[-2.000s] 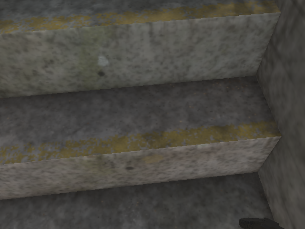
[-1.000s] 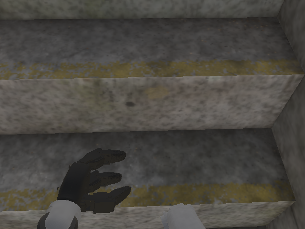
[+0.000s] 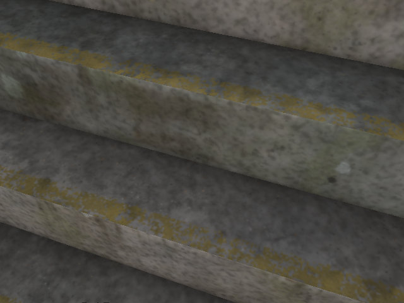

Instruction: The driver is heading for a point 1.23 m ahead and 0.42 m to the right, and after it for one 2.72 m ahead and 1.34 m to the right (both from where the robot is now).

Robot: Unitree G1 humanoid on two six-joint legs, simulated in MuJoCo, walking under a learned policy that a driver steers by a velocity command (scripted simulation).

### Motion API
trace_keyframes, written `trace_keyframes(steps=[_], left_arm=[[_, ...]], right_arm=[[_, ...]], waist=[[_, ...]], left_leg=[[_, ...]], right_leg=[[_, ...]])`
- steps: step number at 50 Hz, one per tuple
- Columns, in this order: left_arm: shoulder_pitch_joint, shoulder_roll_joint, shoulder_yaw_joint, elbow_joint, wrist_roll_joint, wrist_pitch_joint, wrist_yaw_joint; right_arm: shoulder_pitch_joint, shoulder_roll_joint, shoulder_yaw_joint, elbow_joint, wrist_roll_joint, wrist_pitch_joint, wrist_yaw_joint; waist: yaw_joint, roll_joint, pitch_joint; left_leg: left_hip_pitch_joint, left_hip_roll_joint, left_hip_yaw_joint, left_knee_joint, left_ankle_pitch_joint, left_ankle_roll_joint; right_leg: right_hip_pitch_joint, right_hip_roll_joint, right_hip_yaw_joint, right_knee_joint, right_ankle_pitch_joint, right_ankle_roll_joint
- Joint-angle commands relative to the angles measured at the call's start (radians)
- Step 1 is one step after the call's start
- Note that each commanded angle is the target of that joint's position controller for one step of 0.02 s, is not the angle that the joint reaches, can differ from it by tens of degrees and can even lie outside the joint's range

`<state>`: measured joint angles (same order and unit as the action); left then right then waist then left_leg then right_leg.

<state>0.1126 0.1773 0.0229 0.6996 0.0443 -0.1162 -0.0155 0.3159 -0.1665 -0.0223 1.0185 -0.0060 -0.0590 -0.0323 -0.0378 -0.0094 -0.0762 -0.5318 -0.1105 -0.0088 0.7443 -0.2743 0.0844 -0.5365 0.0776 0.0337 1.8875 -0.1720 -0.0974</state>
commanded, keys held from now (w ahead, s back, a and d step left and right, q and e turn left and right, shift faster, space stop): w+e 1.00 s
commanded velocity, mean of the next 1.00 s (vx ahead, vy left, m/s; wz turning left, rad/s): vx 0.50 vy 0.00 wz -0.46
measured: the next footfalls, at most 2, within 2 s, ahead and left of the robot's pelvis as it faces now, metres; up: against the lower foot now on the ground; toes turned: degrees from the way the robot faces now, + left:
right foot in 0.46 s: +0.21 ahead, -0.12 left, +0.24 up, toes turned -10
left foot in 0.86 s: +0.34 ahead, +0.08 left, +0.23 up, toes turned -19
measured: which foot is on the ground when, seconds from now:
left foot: down 0.00-0.48, up 0.50-0.84, down 0.86-1.00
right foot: up 0.00-0.44, down 0.46-0.88, up 0.90-1.00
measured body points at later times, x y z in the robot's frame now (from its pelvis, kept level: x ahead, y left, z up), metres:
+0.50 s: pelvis +0.13 -0.01 +0.10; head +0.13 +0.01 +0.55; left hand +0.40 +0.10 +0.02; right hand +0.02 -0.18 -0.05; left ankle +0.07 +0.07 -0.65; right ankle +0.17 -0.11 -0.48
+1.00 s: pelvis +0.31 +0.00 +0.25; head +0.30 +0.03 +0.70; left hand +0.53 +0.15 +0.12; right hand +0.25 -0.25 +0.12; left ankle +0.31 +0.10 -0.48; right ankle +0.20 -0.13 -0.17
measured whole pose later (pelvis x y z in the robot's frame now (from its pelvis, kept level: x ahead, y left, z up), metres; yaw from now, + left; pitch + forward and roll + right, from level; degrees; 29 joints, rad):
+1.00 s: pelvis +0.31 +0.00 +0.25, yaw -24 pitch +9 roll +0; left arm 0.19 0.24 0.03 0.88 -0.01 -0.05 -0.14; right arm 0.30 -0.22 -0.02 0.92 -0.11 -0.01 0.06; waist -0.04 -0.05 -0.21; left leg -0.37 -0.01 0.10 0.55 -0.33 0.06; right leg -1.01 0.16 0.19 2.11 -0.16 -0.27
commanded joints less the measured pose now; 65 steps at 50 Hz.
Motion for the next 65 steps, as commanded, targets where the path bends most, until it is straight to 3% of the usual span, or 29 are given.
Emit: trace_keyframes(steps=[1,4,8,13,17,21,22,23,24,25,26,27,28,30,34,35,36,40,43,45,47,50,57,58,59,60,62,63,65], left_arm=[[-0.066,0.12,0.016,-0.072,0.021,0.069,-0.126],[-0.181,-0.018,-0.007,-0.111,0.016,0.078,-0.129],[-0.024,-0.024,-0.033,-0.046,0.041,0.077,-0.144],[-0.137,0.035,-0.042,-0.069,-0.053,0.105,-0.087],[-0.421,-0.003,-0.07,-0.187,-0.048,0.176,-0.071],[-0.363,0.057,-0.052,-0.185,-0.007,0.258,-0.117],[-0.115,-0.064,-0.075,-0.008,-0.073,0.179,-0.026],[-0.106,0.025,-0.064,-0.068,-0.006,0.216,-0.101],[0.037,0.152,-0.008,0.01,0.013,0.231,-0.104],[0.199,0.107,-0.005,0.114,-0.066,0.165,-0.02],[0.363,0.117,0.01,0.206,-0.07,0.172,0.041],[0.552,0.0,-0.042,0.216,0.116,0.192,-0.051],[0.127,0.021,-0.008,0.212,-0.029,0.17,0.051],[0.113,-0.01,-0.011,0.266,-0.004,0.117,0.084],[0.078,0.029,0.006,0.267,-0.019,0.045,0.073],[-0.059,-0.021,-0.024,0.212,0.029,0.027,-0.015],[-0.196,0.098,0.005,0.133,0.027,0.025,-0.04],[0.01,0.149,0.014,0.148,-0.007,0.0,-0.071],[0.052,0.148,0.035,0.136,0.009,0.004,-0.13],[0.32,-0.082,-0.015,0.197,0.04,0.037,-0.179],[0.106,-0.034,-0.027,0.148,-0.04,0.052,-0.158],[0.007,-0.002,-0.027,0.072,-0.08,0.078,-0.101],[-0.428,-0.007,-0.082,-0.126,-0.102,0.198,-0.066],[-0.418,-0.03,-0.125,-0.168,-0.071,0.279,-0.098],[-0.459,0.003,-0.119,-0.163,-0.064,0.321,-0.111],[-0.277,-0.002,-0.11,-0.096,-0.055,0.317,-0.122],[-0.149,0.038,-0.081,-0.054,-0.036,0.305,-0.11],[0.068,0.042,-0.048,0.077,0.012,0.192,-0.023],[0.181,0.048,-0.031,0.178,-0.023,0.178,0.061]], right_arm=[[0.241,-0.03,0.037,-0.075,-0.015,0.016,0.04],[0.529,0.001,0.054,0.035,-0.083,0.052,0.106],[0.214,-0.091,0.043,-0.081,-0.065,0.047,0.108],[0.421,-0.12,0.066,0.039,-0.132,-0.036,0.119],[0.305,-0.062,0.103,0.076,-0.073,-0.019,0.159],[0.423,-0.253,0.076,0.174,-0.033,-0.032,0.196],[0.396,-0.24,0.002,0.087,0.106,-0.064,-0.024],[0.35,-0.39,0.004,0.144,-0.063,-0.03,0.144],[0.312,-0.32,-0.001,0.116,-0.111,-0.015,0.217],[0.301,-0.21,-0.027,0.018,0.071,-0.085,0.041],[0.092,-0.223,-0.032,-0.028,0.042,-0.097,0.009],[-0.011,-0.078,-0.001,0.084,-0.088,-0.028,0.19],[-0.228,0.047,0.023,-0.272,-0.055,-0.077,0.078],[-0.19,0.123,0.06,-0.325,-0.072,-0.057,0.046],[-0.114,0.031,0.053,-0.327,-0.044,-0.026,0.037],[-0.328,-0.146,0.028,-0.38,-0.017,0.022,0.082],[-0.241,-0.141,0.033,-0.379,-0.035,0.048,0.111],[-0.223,-0.098,0.023,-0.346,-0.089,0.102,0.069],[-0.03,-0.128,-0.003,-0.313,-0.045,0.085,0.051],[0.262,-0.262,-0.05,-0.167,-0.058,0.037,0.04],[0.146,-0.144,-0.023,-0.12,-0.13,0.064,0.08],[0.127,0.033,0.047,0.003,-0.092,0.044,0.109],[0.215,-0.05,0.038,0.11,-0.154,0.001,0.121],[0.121,-0.204,0.019,0.118,-0.103,0.029,0.186],[0.195,-0.219,0.024,0.145,-0.11,0.028,0.213],[0.167,-0.277,0.009,0.111,-0.064,-0.012,0.208],[0.2,-0.291,-0.009,0.117,-0.058,-0.021,0.199],[0.192,-0.219,-0.029,0.014,0.106,-0.071,0.015],[0.118,-0.226,-0.025,-0.062,0.068,-0.094,-0.041]], waist=[[-0.171,0.133,-0.155],[-0.141,0.095,-0.12],[0.017,0.16,-0.001],[-0.062,-0.008,0.145],[-0.009,0.209,0.122],[0.065,0.287,-0.159],[0.07,0.018,-0.289],[0.104,0.455,-0.249],[0.088,0.253,-0.286],[0.163,-0.002,-0.334],[0.273,-0.197,-0.189],[0.348,-0.211,0.05],[0.099,-0.213,0.099],[-0.018,0.032,0.162],[-0.067,0.039,0.215],[-0.039,0.171,0.002],[-0.124,0.049,-0.044],[-0.067,-0.019,-0.021],[-0.094,-0.041,-0.12],[0.013,0.306,-0.258],[-0.058,0.099,-0.162],[0.03,-0.002,-0.069],[0.077,0.092,-0.066],[0.199,0.286,-0.046],[0.167,0.184,-0.093],[0.21,0.262,-0.143],[0.188,0.293,-0.262],[0.169,0.114,-0.33],[0.182,0.018,-0.232]], left_leg=[[0.933,0.237,-0.48,-0.202,1.089,0.145],[0.729,0.231,-0.429,-0.241,0.79,0.187],[0.048,0.229,-0.529,-0.465,-0.038,0.237],[0.498,0.326,-0.456,-0.4,0.099,0.174],[-0.085,0.297,-0.267,-0.677,0.262,0.222],[0.33,0.44,-0.14,-0.491,2.009,0.305],[0.556,0.349,0.02,-0.333,2.036,0.14],[0.647,0.499,-0.138,-0.254,2.384,0.289],[0.606,0.433,-0.116,-0.014,2.487,0.254],[0.254,0.293,0.022,0.126,1.781,0.06],[-0.101,0.128,0.053,0.496,1.012,0.012],[-0.376,-0.014,-0.354,1.21,0.598,0.105],[-0.462,-0.013,-0.148,1.429,0.232,-0.009],[-0.557,0.045,-0.185,1.426,0.076,0.011],[-0.507,0.124,-0.061,1.211,0.104,-0.046],[-0.367,0.157,-0.082,0.954,0.124,0.024],[-0.068,0.138,0.014,0.823,0.132,0.054],[0.127,0.153,0.053,0.309,0.132,-0.038],[0.217,0.084,0.089,-0.396,0.212,-0.046],[0.849,0.411,-0.348,-0.276,0.921,0.284],[0.715,0.504,-0.452,-0.327,0.36,0.307],[0.558,0.456,-0.212,-0.388,0.404,0.174],[0.189,0.31,0.105,-0.644,0.821,0.068],[0.058,0.432,0.07,-0.75,1.517,0.223],[0.167,0.469,0.06,-0.681,1.799,0.257],[0.388,0.485,0.135,-0.573,2.117,0.228],[0.72,0.495,0.168,-0.422,2.343,0.222],[0.552,0.4,0.272,-0.177,2.129,0.096],[0.149,0.324,0.208,0.065,1.341,0.15]], right_leg=[[-0.629,0.06,0.118,-0.017,-0.177,0.012],[-0.741,0.006,0.071,0.121,-0.19,-0.083],[-0.577,0.0,-0.022,0.381,0.018,-0.072],[-1.246,-0.002,0.189,0.58,0.135,-0.071],[-0.77,-0.092,-0.156,0.22,0.037,-0.103],[-0.401,0.051,-0.342,-0.36,-0.361,-0.028],[-0.118,0.126,-0.438,-0.49,-0.662,-0.038],[-0.273,0.118,-0.289,-0.769,-0.53,-0.029],[-0.105,0.119,-0.115,-0.844,-0.321,-0.102],[0.26,0.038,0.136,-0.85,-0.674,-0.193],[0.247,-0.096,0.547,-1.167,-0.884,-0.3],[-0.013,-0.198,0.948,-1.333,-0.74,-0.404],[-0.055,-0.177,0.768,-1.377,-0.695,-0.305],[-0.105,-0.139,0.572,-1.327,-0.629,-0.202],[-0.159,-0.122,0.295,-1.427,-0.376,-0.172],[-0.304,-0.073,0.176,-1.364,-0.208,-0.121],[-0.476,-0.038,0.062,-1.443,-0.075,-0.12],[-0.165,-0.211,0.257,-1.485,0.317,-0.295],[0.324,-0.165,0.234,-1.122,0.853,-0.306],[-0.388,0.069,0.154,-0.399,-0.015,-0.127],[-0.916,0.101,0.245,0.413,-0.024,-0.14],[-1.079,0.011,0.2,0.551,0.035,-0.234],[-0.825,-0.081,-0.16,-0.012,0.061,-0.228],[-0.6,-0.041,-0.236,-0.234,-0.268,-0.208],[-0.605,-0.003,-0.275,-0.323,-0.342,-0.187],[-0.569,0.014,-0.302,-0.332,-0.278,-0.141],[-0.525,0.092,-0.286,-0.589,-0.29,-0.152],[-0.055,0.172,-0.286,-0.493,-0.516,-0.153],[0.126,0.111,0.045,-0.81,-0.638,-0.189]])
